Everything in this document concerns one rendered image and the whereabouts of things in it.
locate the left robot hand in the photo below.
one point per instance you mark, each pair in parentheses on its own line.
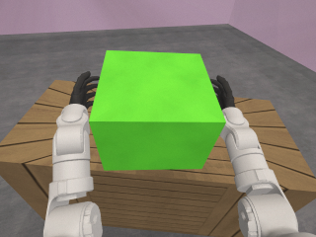
(79,94)

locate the pedestal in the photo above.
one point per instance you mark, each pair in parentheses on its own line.
(187,201)

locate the robot right upper arm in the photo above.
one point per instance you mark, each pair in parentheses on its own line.
(267,216)

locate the carton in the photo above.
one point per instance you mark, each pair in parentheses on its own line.
(154,111)

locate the left robot forearm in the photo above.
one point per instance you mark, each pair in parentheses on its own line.
(71,174)

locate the robot left upper arm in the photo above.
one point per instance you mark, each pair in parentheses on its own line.
(81,219)

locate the right robot forearm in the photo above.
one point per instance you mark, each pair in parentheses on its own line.
(252,173)

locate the right robot hand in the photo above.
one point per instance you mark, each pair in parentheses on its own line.
(224,93)

